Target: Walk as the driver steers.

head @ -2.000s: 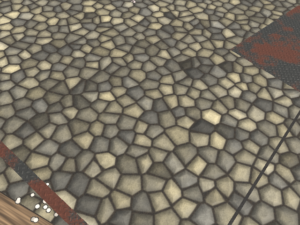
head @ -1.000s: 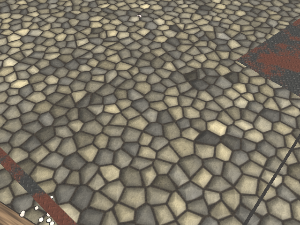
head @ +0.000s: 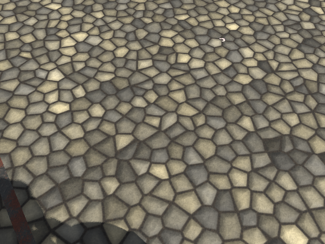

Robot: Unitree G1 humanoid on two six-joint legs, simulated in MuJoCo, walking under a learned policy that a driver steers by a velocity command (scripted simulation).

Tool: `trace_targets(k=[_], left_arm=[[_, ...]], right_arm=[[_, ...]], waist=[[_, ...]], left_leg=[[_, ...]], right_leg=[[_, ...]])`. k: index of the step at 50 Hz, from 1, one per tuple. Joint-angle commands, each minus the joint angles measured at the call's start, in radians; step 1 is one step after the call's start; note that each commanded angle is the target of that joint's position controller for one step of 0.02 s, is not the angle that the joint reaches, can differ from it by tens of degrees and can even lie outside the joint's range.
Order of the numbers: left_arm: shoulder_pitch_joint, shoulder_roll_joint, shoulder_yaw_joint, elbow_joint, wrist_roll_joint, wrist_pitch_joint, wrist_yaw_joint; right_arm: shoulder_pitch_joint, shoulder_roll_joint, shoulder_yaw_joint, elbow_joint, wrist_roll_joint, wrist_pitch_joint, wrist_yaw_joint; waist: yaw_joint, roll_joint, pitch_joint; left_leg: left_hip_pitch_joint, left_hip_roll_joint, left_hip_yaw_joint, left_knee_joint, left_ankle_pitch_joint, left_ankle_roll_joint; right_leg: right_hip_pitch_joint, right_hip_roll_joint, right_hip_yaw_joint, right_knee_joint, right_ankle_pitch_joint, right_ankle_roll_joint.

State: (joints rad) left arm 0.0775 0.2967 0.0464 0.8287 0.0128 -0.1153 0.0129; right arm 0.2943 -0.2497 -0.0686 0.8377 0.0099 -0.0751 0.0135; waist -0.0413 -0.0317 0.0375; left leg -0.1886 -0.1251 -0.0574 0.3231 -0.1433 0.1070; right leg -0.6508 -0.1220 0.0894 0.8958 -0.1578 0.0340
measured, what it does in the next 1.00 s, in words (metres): walks ahead: right foot, then left foot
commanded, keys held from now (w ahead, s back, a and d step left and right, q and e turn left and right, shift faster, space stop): w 0.88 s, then w+e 0.12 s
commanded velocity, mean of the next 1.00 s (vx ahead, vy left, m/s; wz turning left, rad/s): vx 0.50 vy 0.00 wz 0.08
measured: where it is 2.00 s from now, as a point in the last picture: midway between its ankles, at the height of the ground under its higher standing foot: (173, 130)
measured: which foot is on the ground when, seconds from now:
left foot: down 0.00-0.26, up 0.28-0.74, down 0.76-1.00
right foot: up 0.00-0.22, down 0.24-0.78, up 0.80-1.00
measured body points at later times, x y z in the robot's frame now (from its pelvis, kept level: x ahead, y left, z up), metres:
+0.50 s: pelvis +0.29 -0.07 +0.00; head +0.31 -0.08 +0.45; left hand +0.30 +0.20 -0.12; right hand +0.44 -0.32 -0.11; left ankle +0.36 +0.11 -0.68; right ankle +0.28 -0.16 -0.75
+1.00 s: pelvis +0.55 +0.02 +0.00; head +0.57 +0.03 +0.45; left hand +0.65 +0.30 -0.12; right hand +0.64 -0.26 -0.11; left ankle +0.55 +0.10 -0.75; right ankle +0.62 -0.15 -0.67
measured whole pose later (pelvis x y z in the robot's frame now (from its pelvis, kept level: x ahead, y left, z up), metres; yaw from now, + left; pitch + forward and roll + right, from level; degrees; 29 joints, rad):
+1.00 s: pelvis +0.55 +0.02 +0.00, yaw +2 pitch +1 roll +1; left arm 0.21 0.30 0.05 0.85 -0.02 -0.06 0.00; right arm 0.29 -0.26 -0.06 0.83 -0.01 -0.10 0.03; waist -0.02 -0.05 0.01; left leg -0.17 -0.06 0.07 0.30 -0.15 0.07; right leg -0.64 -0.11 0.05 1.04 -0.22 -0.01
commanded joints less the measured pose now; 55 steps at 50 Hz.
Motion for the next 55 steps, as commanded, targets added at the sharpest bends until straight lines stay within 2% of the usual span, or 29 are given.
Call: trace_targets(k=[1, 4, 7, 9, 11, 12, 13, 14, 15, 17, 18, 20, 22, 27, 31, 34, 36, 37, 38, 39, 40, 41, 42, 43, 44, 46, 48, 51, 55], left_arm=[[-0.027, 0.035, 0.002, -0.05, 0.002, -0.002, -0.001], [-0.104, 0.042, 0.0, -0.077, -0.014, -0.011, -0.013], [-0.149, 0.077, 0.007, -0.105, -0.017, -0.021, -0.027], [-0.128, 0.095, 0.013, -0.11, -0.018, -0.029, -0.035], [0.023, 0.133, 0.034, -0.07, -0.016, -0.036, -0.033], [0.184, 0.178, 0.05, -0.041, -0.005, -0.038, -0.028], [0.327, 0.266, 0.077, -0.013, 0.006, -0.029, -0.027], [0.36, 0.208, 0.065, 0.014, -0.018, -0.019, -0.038], [0.303, 0.136, 0.044, 0.001, -0.03, -0.015, -0.039], [0.179, 0.086, 0.025, -0.028, -0.016, -0.003, -0.039], [0.152, 0.066, 0.016, -0.032, -0.007, -0.004, -0.04], [0.154, 0.075, 0.017, -0.023, -0.006, -0.006, -0.042], [0.175, 0.102, 0.025, -0.008, -0.012, -0.009, -0.036], [0.237, 0.128, 0.031, 0.024, -0.026, 0.008, -0.018], [0.316, 0.136, 0.031, 0.061, -0.034, 0.023, -0.016], [0.329, 0.148, 0.037, 0.077, -0.037, 0.041, -0.01], [0.306, 0.167, 0.043, 0.075, -0.036, 0.05, -0.006], [0.288, 0.164, 0.041, 0.071, -0.034, 0.055, -0.005], [0.283, 0.138, 0.028, 0.055, -0.023, 0.056, -0.003], [0.364, 0.045, -0.002, 0.023, -0.009, 0.039, -0.007], [0.399, 0.023, -0.012, 0.041, -0.021, 0.016, -0.015], [0.319, 0.126, 0.015, 0.024, -0.047, 0.001, -0.022], [0.237, 0.133, 0.017, 0.0, -0.057, -0.005, -0.025], [0.2, 0.119, 0.017, -0.006, -0.045, -0.002, -0.021], [0.202, 0.114, 0.024, -0.003, -0.03, 0.009, -0.017], [0.254, 0.065, 0.018, 0.016, -0.032, 0.038, -0.016], [0.235, 0.053, 0.018, 0.007, -0.033, 0.056, -0.011], [0.158, 0.052, 0.023, -0.021, -0.031, 0.056, -0.012], [0.043, 0.026, 0.014, -0.06, -0.028, 0.046, -0.031]], right_arm=[[-0.015, -0.162, -0.037, -0.067, 0.006, -0.014, -0.02], [0.046, -0.162, -0.034, -0.036, 0.008, -0.014, -0.018], [0.081, -0.16, -0.032, -0.019, 0.007, -0.006, -0.019], [0.085, -0.173, -0.035, -0.016, 0.003, 0.003, -0.024], [0.06, -0.164, -0.03, -0.025, 0.001, 0.012, -0.025], [0.047, -0.13, -0.013, -0.045, -0.009, 0.011, -0.023], [0.151, -0.067, 0.007, -0.058, 0.002, -0.004, -0.019], [0.17, -0.082, 0.011, -0.053, 0.015, -0.017, -0.018], [0.092, -0.162, -0.007, -0.062, 0.032, -0.023, -0.016], [-0.025, -0.153, -0.007, -0.091, 0.011, -0.025, -0.016], [-0.03, -0.146, -0.012, -0.092, 0.0, -0.02, -0.017], [0.002, -0.106, -0.007, -0.087, 0.0, -0.008, -0.015], [-0.025, -0.089, -0.001, -0.103, -0.005, -0.003, -0.018], [-0.186, -0.055, 0.015, -0.151, -0.005, -0.012, -0.011], [-0.306, -0.056, 0.019, -0.191, 0.008, -0.02, 0.007], [-0.342, -0.077, 0.015, -0.218, 0.01, -0.028, 0.023], [-0.274, -0.11, 0.001, -0.205, 0.007, -0.032, 0.026], [-0.159, -0.142, -0.018, -0.171, 0.004, -0.032, 0.022], [0.008, -0.195, -0.041, -0.126, -0.003, -0.03, 0.012], [0.14, -0.296, -0.064, -0.108, -0.026, -0.024, 0.004], [0.17, -0.257, -0.054, -0.091, -0.008, -0.016, 0.008], [0.112, -0.195, -0.032, -0.097, 0.0, -0.014, 0.008], [0.041, -0.166, -0.022, -0.109, 0.0, -0.012, 0.006], [-0.023, -0.142, -0.014, -0.113, -0.007, -0.014, 0.01], [-0.064, -0.115, -0.006, -0.118, -0.014, -0.019, 0.013], [-0.089, -0.112, -0.008, -0.109, -0.017, -0.032, 0.016], [-0.079, -0.131, -0.016, -0.086, -0.021, -0.045, 0.012], [-0.045, -0.145, -0.021, -0.054, -0.027, -0.046, -0.003], [-0.027, -0.163, -0.022, -0.032, -0.02, -0.042, -0.016]], waist=[[0.002, 0.087, -0.018], [-0.042, 0.113, -0.013], [-0.049, 0.116, -0.008], [-0.027, 0.136, -0.01], [0.058, 0.136, -0.087], [0.129, 0.094, -0.225], [0.124, -0.128, -0.371], [0.129, -0.251, -0.38], [0.135, -0.136, -0.226], [0.094, -0.014, -0.064], [0.069, -0.024, -0.041], [0.044, -0.058, -0.048], [0.042, -0.049, -0.041], [0.089, -0.033, -0.016], [0.13, -0.034, 0.017], [0.114, -0.043, 0.024], [0.061, -0.06, -0.021], [-0.005, -0.051, -0.092], [-0.073, -0.023, -0.212], [-0.069, 0.176, -0.374], [-0.063, 0.313, -0.466], [-0.069, 0.216, -0.313], [-0.048, 0.159, -0.194], [-0.015, 0.094, -0.112], [0.019, 0.099, -0.077], [0.058, 0.122, -0.067], [0.065, 0.108, -0.041], [0.045, 0.086, -0.014], [0.002, 0.077, 0.014]], left_leg=[[-0.115, 0.205, -0.129, -0.14, 0.108, 0.135], [-0.06, 0.236, -0.154, -0.125, 0.047, 0.115], [0.087, 0.295, -0.213, -0.051, 0.076, 0.108], [0.158, 0.329, -0.245, -0.004, 0.163, 0.095], [0.172, 0.281, -0.211, 0.153, 0.408, 0.062], [0.072, 0.225, -0.161, 0.378, 0.375, 0.033], [-0.281, 0.078, -0.052, 0.738, 0.067, -0.05], [-0.493, 0.042, -0.09, 0.905, -0.43, -0.065], [-0.59, 0.101, -0.124, 0.981, -0.382, -0.054], [-0.571, 0.19, -0.05, 0.894, -0.224, -0.055], [-0.525, 0.222, -0.045, 0.837, -0.178, -0.058], [-0.46, 0.24, -0.022, 0.779, -0.143, -0.073], [-0.48, 0.25, -0.004, 0.702, -0.094, -0.094], [-0.455, 0.229, 0.035, 0.38, 0.162, -0.113], [-0.437, 0.197, 0.051, 0.245, 0.216, -0.101], [-0.442, 0.185, 0.043, 0.19, 0.13, -0.066], [-0.317, 0.152, 0.068, 0.163, 0.069, -0.036], [-0.148, 0.125, 0.095, 0.135, 0.086, -0.01], [0.121, 0.178, 0.046, 0.172, 0.126, 0.033], [0.522, 0.435, -0.328, 0.184, 0.106, 0.161], [0.626, 0.54, -0.664, 0.032, -0.027, 0.254], [0.515, 0.501, -0.571, -0.001, -0.12, 0.205], [0.366, 0.459, -0.426, -0.023, -0.097, 0.168], [0.218, 0.413, -0.328, -0.063, -0.028, 0.148], [0.121, 0.377, -0.262, -0.098, 0.031, 0.132], [0.022, 0.361, -0.178, -0.16, 0.077, 0.134], [-0.007, 0.361, -0.101, -0.198, 0.124, 0.139], [0.028, 0.352, -0.006, -0.217, 0.168, 0.118], [0.06, 0.335, 0.112, -0.231, 0.182, 0.076]], right_leg=[[0.128, 0.045, -0.057, -0.237, 0.239, 0.02], [0.155, 0.065, -0.06, -0.337, 0.332, 0.008], [0.101, 0.068, -0.046, -0.399, 0.23, -0.029], [0.117, 0.078, -0.053, -0.421, 0.132, -0.059], [0.318, 0.11, -0.088, -0.472, 0.108, -0.109], [0.568, 0.008, 0.009, -0.429, 0.143, -0.171], [0.951, -0.2, 0.38, -0.453, 0.023, -0.318], [1.025, -0.281, 0.651, -0.587, -0.145, -0.366], [0.922, -0.253, 0.561, -0.602, -0.248, -0.316], [0.67, -0.167, 0.334, -0.654, -0.111, -0.267], [0.598, -0.132, 0.271, -0.68, -0.027, -0.253], [0.531, -0.101, 0.194, -0.718, 0.086, -0.26], [0.518, -0.096, 0.133, -0.744, 0.188, -0.274], [0.531, -0.049, 0.007, -0.764, 0.263, -0.237], [0.602, -0.08, 0.007, -0.742, 0.227, -0.229], [0.701, -0.129, 0.025, -0.685, 0.288, -0.211], [0.726, -0.13, 0.013, -0.593, 0.478, -0.19], [0.702, -0.093, -0.022, -0.458, 0.613, -0.169], [0.575, -0.043, -0.058, -0.248, 0.555, -0.139], [0.208, 0.085, -0.117, 0.137, 0.164, -0.076], [-0.003, 0.174, -0.02, 0.347, -0.418, -0.057], [-0.107, 0.108, 0.027, 0.424, -0.396, -0.071], [-0.12, 0.058, -0.004, 0.401, -0.305, -0.079], [-0.087, 0.021, -0.025, 0.333, -0.23, -0.073], [-0.03, -0.008, -0.02, 0.271, -0.179, -0.068], [0.051, -0.024, -0.021, 0.235, -0.128, -0.052], [0.022, -0.028, -0.008, 0.191, -0.06, -0.037], [-0.046, -0.012, 0.025, 0.055, 0.103, -0.027], [-0.009, 0.016, -0.034, -0.162, 0.279, -0.036]])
